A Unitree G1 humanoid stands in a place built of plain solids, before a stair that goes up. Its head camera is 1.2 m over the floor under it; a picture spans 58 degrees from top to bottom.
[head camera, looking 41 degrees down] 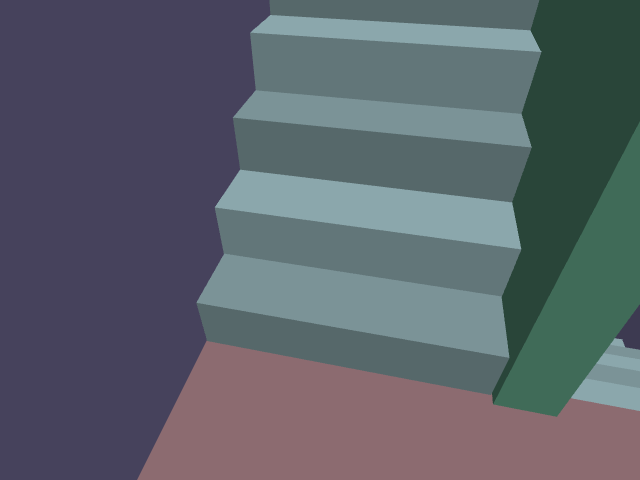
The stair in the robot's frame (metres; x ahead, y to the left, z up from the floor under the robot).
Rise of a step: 0.19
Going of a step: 0.23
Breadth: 0.91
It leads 13 degrees to the right of straight ahead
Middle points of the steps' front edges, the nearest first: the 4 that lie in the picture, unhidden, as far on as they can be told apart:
0.77 -0.07 0.20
0.99 -0.12 0.39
1.21 -0.16 0.59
1.43 -0.21 0.78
